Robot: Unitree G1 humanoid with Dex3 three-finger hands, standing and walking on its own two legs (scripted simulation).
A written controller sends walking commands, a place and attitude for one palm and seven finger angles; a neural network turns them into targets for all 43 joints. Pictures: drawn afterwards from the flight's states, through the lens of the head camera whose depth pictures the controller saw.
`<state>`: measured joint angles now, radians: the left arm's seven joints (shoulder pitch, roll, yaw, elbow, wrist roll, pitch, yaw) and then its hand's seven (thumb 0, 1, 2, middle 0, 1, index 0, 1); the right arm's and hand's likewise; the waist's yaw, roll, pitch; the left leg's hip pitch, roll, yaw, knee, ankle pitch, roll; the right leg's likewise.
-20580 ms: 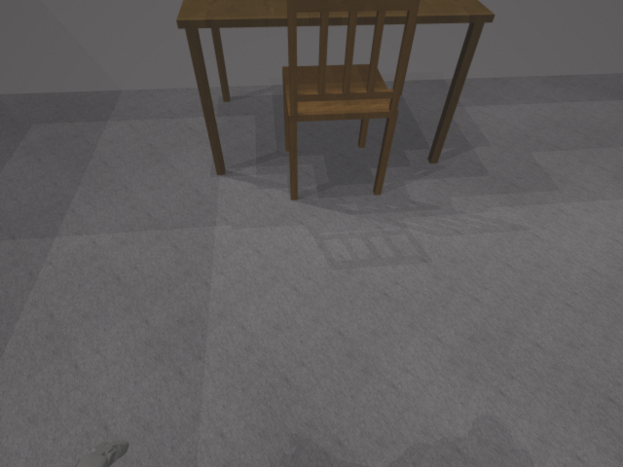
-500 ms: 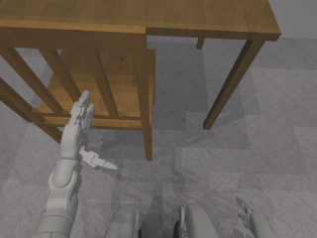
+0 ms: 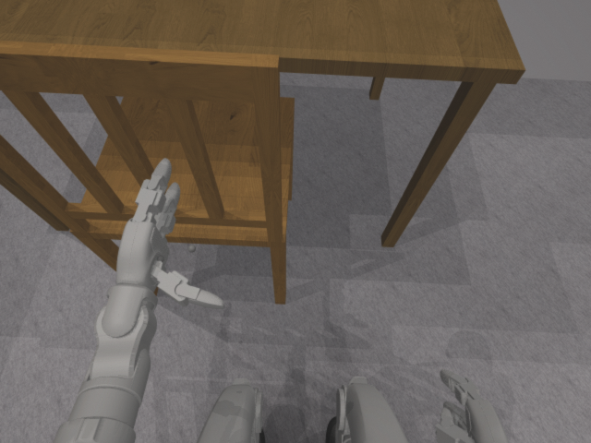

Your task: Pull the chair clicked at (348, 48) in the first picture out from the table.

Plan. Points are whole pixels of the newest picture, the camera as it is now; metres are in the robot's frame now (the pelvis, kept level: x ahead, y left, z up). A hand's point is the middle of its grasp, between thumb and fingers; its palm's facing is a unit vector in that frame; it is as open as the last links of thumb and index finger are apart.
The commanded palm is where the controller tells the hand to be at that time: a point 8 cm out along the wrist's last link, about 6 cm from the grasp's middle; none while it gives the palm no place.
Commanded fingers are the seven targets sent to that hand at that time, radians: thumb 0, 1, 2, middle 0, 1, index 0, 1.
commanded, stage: aim the fingers beside a spindle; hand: left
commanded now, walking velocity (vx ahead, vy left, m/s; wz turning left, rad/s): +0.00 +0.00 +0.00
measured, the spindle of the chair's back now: (139, 164) +0.50 +0.25 +0.02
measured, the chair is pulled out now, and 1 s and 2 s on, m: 0.00 0.00 0.00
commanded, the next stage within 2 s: push the fingers through the gap in 0.70 s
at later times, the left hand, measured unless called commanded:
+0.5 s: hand (196, 262) +0.34 +0.14 +0.02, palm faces -0.05 -1.00 -0.03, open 16.9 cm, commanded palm +0.32 +0.20 +0.03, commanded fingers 0.00 -0.50 0.30 -0.06 -0.08 -0.06 -0.08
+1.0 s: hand (188, 245) +0.36 +0.15 +0.03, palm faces -0.03 -1.00 -0.06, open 16.9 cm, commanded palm +0.34 +0.20 +0.03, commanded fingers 0.00 -0.50 0.30 -0.06 -0.08 -0.06 -0.08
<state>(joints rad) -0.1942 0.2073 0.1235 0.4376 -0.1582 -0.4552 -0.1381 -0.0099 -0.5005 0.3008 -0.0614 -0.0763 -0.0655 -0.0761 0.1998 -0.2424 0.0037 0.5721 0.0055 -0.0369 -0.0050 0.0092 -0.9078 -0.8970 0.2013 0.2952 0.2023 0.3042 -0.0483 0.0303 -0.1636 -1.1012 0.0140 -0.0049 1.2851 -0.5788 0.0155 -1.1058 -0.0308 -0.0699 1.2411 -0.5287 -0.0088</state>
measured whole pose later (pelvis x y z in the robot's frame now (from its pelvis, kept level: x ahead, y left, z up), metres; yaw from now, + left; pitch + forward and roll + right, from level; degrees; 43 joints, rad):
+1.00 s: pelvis +0.00 -0.01 +0.00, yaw +0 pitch +22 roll -2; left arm -0.23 0.23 0.14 0.48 -0.16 -0.45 -0.14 -0.01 -0.50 0.30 -0.06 -0.08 -0.07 -0.08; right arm 0.20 -0.25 0.01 0.58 0.01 -0.04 -0.01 0.01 -0.91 -0.90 0.20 0.30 0.20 0.30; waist -0.05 0.03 -0.16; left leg -1.11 0.02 -0.01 1.29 -0.58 0.01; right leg -1.11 -0.03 -0.08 1.25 -0.53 -0.02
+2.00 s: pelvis +0.00 +0.00 -0.01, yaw -1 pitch +26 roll -2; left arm -0.69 0.30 0.27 0.91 -0.10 -0.50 -0.12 -0.01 -0.50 0.30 -0.06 -0.08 -0.06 -0.08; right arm 0.26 -0.25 0.00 0.63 -0.02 0.01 0.01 0.01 -0.91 -0.90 0.20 0.30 0.20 0.30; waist -0.12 0.04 -0.14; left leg -1.20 0.02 0.00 1.31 -0.57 0.02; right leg -1.20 -0.02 -0.06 1.26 -0.51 0.00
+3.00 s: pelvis +0.00 +0.01 +0.00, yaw -1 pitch +26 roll -2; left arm -0.67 0.27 0.26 0.90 -0.10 -0.51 -0.09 -0.01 -0.33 0.37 -0.35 -0.98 -0.35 -0.98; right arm 0.28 -0.24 0.00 0.62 -0.03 0.06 0.02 0.01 -0.91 -0.90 0.20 0.30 0.20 0.30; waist -0.13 0.04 -0.15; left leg -1.19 0.02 0.01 1.30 -0.57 0.03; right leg -1.19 -0.02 -0.05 1.24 -0.51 0.00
